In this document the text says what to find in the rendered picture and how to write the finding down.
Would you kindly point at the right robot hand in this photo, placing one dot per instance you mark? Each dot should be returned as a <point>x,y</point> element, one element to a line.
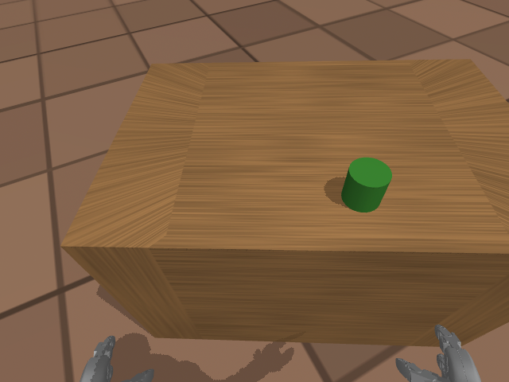
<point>456,364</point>

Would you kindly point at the can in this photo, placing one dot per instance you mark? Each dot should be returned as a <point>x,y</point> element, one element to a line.
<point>365,185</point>

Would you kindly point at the left robot hand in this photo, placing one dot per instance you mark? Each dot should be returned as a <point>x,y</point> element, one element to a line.
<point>99,368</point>

